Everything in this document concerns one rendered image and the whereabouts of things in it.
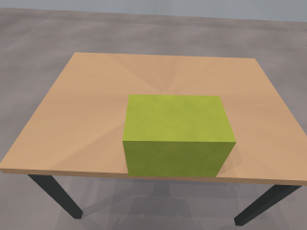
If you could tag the carton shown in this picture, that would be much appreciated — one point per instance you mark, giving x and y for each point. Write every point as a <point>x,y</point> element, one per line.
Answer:
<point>176,135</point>

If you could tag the table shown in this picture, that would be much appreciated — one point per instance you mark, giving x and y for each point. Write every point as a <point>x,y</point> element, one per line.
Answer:
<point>78,128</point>

